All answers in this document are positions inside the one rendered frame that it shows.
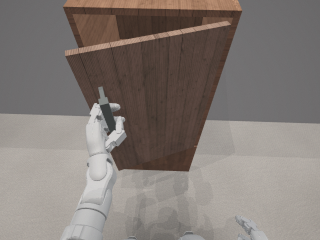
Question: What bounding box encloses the robot left forearm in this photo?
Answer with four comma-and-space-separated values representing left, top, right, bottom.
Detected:
60, 153, 117, 240

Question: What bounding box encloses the handle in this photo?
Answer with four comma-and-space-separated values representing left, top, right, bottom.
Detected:
98, 86, 116, 133

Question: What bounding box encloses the right robot hand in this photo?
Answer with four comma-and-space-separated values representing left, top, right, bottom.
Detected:
235, 215, 268, 240

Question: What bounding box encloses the right robot shin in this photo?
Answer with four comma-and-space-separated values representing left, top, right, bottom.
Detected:
183, 231, 194, 236

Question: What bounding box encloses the left robot hand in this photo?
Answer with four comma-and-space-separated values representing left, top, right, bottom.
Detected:
85, 103, 127, 157

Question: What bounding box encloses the cupboard door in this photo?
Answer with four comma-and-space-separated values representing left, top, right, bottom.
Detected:
65, 21, 231, 171

